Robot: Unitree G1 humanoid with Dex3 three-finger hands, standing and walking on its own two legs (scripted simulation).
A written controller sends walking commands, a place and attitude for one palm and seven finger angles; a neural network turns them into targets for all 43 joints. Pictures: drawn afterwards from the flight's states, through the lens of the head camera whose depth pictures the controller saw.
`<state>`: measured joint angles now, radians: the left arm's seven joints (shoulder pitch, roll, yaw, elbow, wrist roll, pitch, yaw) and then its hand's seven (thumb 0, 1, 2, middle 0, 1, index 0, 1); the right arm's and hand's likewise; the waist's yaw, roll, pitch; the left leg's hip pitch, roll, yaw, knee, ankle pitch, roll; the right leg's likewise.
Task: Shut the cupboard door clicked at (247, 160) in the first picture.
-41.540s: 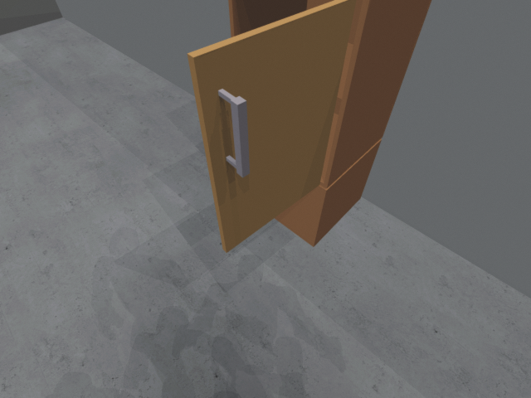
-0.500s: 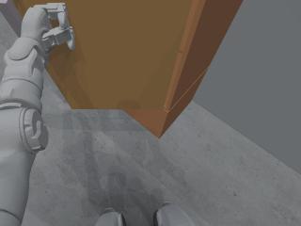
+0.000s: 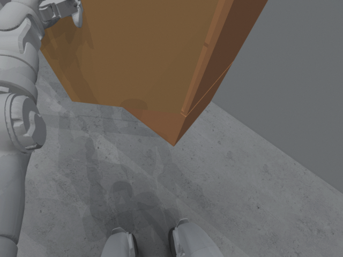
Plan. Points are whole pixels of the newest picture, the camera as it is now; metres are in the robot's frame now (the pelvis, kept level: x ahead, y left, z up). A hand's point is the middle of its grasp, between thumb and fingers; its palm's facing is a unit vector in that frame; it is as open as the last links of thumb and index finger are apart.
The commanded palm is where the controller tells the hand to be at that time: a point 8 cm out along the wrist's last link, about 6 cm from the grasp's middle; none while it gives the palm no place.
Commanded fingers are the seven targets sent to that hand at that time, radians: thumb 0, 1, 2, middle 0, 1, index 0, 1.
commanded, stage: push the door shut along its arc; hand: left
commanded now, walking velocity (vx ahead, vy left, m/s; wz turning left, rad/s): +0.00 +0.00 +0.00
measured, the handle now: out of the picture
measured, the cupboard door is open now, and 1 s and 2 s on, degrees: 34 25 25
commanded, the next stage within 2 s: pull the fist back off the door in 0.10 s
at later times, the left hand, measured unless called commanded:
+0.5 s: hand out of the picture +0.63 +0.06 +0.15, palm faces +0.10 -0.99 -0.07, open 3.1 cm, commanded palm +0.59 +0.09 +0.15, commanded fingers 0.00 0.90 0.90 -1.30 -1.50 -1.30 -1.50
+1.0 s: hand (93, 32) +0.54 +0.06 +0.14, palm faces +0.08 -1.00 +0.01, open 3.1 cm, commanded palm +0.51 +0.10 +0.15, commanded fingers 0.00 0.90 0.90 -1.30 -1.50 -1.30 -1.50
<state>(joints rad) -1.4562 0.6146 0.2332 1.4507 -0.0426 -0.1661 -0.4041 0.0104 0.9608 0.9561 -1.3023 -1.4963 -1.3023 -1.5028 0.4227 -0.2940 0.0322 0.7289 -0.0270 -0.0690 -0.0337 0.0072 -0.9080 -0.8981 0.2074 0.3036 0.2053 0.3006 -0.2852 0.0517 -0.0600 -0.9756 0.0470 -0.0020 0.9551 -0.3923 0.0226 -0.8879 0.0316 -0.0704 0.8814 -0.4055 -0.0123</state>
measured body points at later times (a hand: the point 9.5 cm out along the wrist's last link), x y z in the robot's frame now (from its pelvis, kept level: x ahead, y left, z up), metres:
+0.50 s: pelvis +0.01 +0.00 -0.01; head +0.18 +0.01 +0.41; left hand +0.62 +0.11 +0.15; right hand -0.09 -0.22 -0.10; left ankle +0.02 +0.10 -0.68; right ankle +0.00 -0.12 -0.68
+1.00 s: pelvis +0.03 -0.02 +0.03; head +0.11 -0.02 +0.47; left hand +0.52 +0.11 +0.14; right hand +0.02 -0.29 -0.09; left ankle +0.02 +0.10 -0.68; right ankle +0.00 -0.12 -0.68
